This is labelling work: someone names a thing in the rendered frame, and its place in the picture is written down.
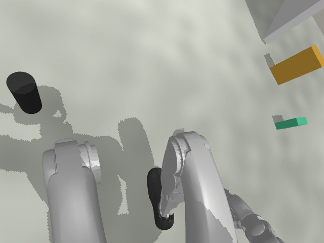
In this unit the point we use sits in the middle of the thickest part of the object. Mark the right robot hand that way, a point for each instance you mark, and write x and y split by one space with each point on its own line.
239 209

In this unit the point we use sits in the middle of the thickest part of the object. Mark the right robot foot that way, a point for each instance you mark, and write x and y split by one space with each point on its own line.
154 191

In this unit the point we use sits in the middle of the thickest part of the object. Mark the right robot arm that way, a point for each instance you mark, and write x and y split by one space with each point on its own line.
257 230

